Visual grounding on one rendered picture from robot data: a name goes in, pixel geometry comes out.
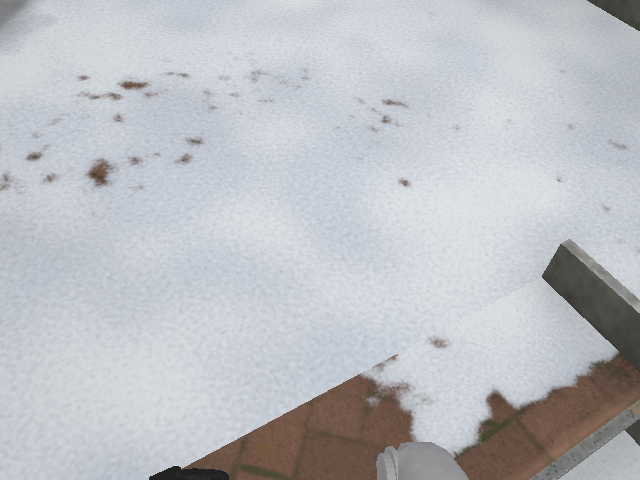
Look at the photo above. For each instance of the right robot thigh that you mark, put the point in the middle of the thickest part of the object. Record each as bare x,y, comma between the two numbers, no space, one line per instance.
418,461

